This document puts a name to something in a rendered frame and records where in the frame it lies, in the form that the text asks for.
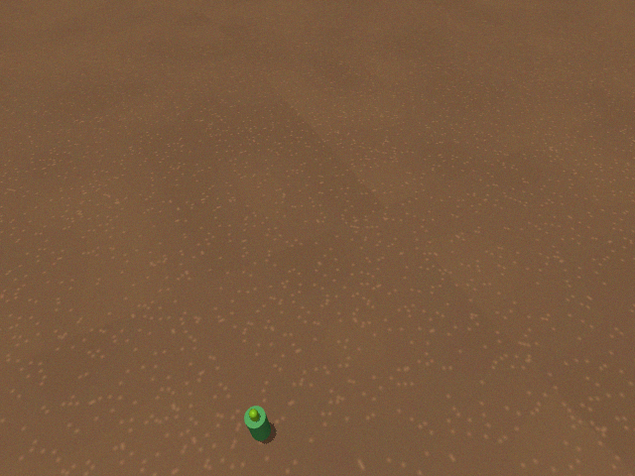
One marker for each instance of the bottle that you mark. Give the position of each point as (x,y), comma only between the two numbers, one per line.
(257,423)

